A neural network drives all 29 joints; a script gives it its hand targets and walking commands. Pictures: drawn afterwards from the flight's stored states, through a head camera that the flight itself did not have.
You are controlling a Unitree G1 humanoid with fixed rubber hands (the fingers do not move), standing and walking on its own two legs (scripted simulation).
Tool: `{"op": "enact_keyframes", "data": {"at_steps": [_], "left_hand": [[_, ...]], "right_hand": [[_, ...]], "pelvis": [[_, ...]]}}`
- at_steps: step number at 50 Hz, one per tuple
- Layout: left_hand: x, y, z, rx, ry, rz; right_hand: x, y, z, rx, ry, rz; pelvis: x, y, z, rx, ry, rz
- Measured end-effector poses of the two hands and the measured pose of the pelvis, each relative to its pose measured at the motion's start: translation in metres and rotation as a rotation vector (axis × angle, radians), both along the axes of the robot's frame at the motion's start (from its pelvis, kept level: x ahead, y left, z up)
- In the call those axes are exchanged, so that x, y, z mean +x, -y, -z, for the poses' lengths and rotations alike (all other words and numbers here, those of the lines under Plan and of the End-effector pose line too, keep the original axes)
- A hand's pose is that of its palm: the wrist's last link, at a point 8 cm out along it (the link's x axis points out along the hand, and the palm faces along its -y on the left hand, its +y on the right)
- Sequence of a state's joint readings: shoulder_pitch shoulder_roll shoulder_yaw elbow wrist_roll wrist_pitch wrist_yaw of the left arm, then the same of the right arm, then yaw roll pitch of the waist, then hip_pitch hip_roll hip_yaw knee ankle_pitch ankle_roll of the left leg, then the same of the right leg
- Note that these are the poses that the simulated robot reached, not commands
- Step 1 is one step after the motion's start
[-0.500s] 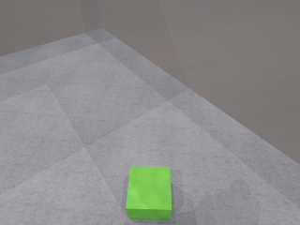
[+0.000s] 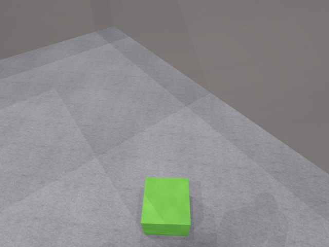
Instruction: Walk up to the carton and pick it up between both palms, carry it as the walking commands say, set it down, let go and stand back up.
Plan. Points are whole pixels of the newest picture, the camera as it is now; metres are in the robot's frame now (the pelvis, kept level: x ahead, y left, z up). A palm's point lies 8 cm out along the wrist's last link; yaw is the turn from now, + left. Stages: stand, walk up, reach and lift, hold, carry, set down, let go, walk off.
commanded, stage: reach and lift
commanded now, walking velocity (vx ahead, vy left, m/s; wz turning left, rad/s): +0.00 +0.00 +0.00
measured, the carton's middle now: (166, 206) +0.45 +0.03 -0.67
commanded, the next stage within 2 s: none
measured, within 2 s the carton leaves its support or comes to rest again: neither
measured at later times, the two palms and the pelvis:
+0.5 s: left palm out of the picture +0.16 +0.24 -0.17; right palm (249, 245) +0.18 -0.21 -0.18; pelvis -0.01 +0.00 -0.06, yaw +2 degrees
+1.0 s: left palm (103, 201) +0.30 +0.24 -0.20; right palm (233, 206) +0.30 -0.20 -0.21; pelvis -0.08 +0.01 -0.11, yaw +1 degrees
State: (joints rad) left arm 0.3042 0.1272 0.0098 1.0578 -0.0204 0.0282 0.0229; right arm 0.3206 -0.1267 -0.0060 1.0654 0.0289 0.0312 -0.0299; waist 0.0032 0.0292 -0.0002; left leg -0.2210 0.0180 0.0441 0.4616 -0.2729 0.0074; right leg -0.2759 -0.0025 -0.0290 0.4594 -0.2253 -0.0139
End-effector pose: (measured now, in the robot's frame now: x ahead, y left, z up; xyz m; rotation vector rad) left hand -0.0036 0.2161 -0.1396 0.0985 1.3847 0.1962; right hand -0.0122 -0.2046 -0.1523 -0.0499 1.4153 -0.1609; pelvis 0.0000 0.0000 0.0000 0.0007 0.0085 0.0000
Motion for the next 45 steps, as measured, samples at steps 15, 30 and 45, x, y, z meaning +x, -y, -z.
{"op": "enact_keyframes", "data": {"at_steps": [15, 30, 45], "left_hand": [[0.156, -0.011, -0.011, 0.008, 0.141, 0.084], [0.219, -0.031, 0.032, 0.037, 0.38, 0.109], [0.263, -0.031, 0.052, 0.013, 0.449, 0.115]], "right_hand": [[0.161, -0.002, -0.01, -0.002, 0.127, -0.149], [0.223, 0.011, 0.032, -0.075, 0.336, -0.155], [0.268, -0.007, 0.051, -0.03, 0.462, -0.105]], "pelvis": [[-0.005, 0.0, 0.027, 0.001, -0.085, -0.02], [-0.017, -0.005, 0.073, -0.021, -0.334, -0.041], [-0.063, -0.012, 0.1, 0.001, -0.376, -0.023]]}}
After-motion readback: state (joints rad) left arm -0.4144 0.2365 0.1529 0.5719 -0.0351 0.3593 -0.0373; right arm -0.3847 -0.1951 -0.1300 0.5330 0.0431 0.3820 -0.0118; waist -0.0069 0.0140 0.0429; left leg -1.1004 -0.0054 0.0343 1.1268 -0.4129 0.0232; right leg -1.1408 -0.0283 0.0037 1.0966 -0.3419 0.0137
